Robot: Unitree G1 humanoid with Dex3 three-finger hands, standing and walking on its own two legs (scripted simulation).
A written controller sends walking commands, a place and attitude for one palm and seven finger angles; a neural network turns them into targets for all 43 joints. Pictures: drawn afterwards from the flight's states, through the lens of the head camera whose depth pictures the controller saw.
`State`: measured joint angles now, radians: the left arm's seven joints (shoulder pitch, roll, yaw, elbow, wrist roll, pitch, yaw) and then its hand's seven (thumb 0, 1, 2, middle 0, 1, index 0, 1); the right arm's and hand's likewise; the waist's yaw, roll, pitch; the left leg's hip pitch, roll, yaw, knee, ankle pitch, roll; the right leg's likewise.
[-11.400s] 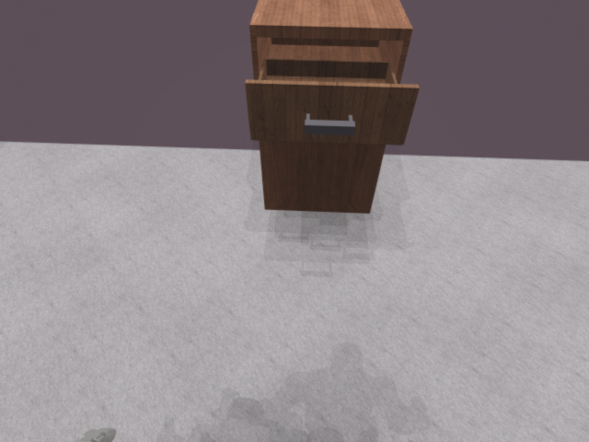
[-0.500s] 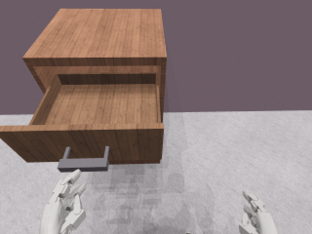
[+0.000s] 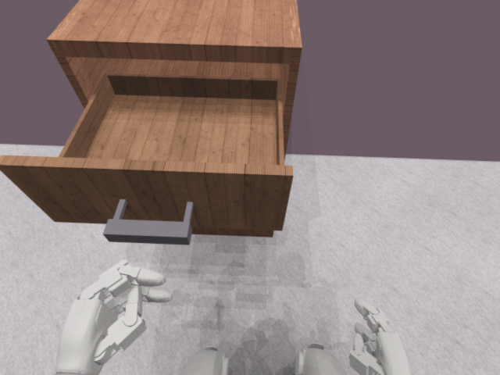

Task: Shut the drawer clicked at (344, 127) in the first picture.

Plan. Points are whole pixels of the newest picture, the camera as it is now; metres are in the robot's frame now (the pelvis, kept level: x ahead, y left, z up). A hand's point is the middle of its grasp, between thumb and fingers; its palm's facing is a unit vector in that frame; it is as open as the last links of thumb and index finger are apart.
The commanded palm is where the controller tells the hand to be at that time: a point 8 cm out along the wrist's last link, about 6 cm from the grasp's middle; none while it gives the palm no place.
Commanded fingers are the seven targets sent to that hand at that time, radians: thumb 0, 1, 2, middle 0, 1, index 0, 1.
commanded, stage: raise the hand and make a fist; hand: left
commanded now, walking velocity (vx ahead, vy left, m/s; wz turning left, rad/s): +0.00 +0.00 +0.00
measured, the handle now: (152, 219) +0.35 +0.20 +0.02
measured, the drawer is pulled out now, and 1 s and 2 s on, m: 0.29 0.29 0.29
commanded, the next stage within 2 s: bring the fist close to the handle in 1.14 s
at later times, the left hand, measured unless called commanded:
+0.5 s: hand (132, 331) +0.17 +0.15 +0.10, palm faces +0.07 -1.00 -0.04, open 3.1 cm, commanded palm +0.12 +0.20 +0.10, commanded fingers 0.00 0.90 0.90 -1.40 -1.60 -1.40 -1.60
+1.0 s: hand (126, 331) +0.16 +0.15 +0.11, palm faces +0.06 -1.00 -0.05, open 3.3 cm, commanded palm +0.11 +0.21 +0.12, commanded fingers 0.00 0.90 0.90 -1.40 -1.60 -1.40 -1.60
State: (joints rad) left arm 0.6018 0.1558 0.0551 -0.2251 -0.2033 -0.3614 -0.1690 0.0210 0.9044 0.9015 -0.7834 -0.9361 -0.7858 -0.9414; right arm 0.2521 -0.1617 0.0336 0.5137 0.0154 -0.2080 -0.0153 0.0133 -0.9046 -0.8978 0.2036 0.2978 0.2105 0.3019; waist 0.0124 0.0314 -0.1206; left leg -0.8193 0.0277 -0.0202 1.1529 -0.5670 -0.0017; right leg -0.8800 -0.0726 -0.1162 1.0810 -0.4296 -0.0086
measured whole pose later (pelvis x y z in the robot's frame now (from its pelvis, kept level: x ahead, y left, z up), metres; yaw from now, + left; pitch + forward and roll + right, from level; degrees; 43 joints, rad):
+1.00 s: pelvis +0.02 +0.00 +0.02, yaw +0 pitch +10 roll -2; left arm 0.84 0.18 0.01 -0.45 -0.18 -0.34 -0.11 0.02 0.90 0.90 -1.39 -1.60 -1.40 -1.60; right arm 0.26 -0.21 -0.01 0.44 0.04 -0.19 -0.03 0.01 -0.91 -0.90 0.20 0.30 0.21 0.30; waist 0.02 0.03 -0.13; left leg -0.67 0.03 -0.02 1.06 -0.57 0.00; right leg -0.73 -0.06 -0.12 1.00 -0.44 0.00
